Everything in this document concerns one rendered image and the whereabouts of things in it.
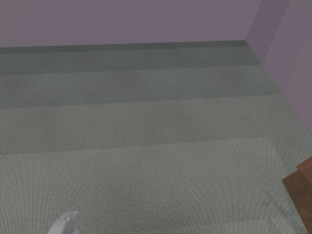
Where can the robot left hand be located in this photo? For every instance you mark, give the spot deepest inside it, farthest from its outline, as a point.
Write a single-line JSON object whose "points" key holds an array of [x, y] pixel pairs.
{"points": [[60, 225]]}

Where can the cupboard door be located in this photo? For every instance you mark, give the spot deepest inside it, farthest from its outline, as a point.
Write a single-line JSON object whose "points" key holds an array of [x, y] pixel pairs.
{"points": [[306, 168]]}

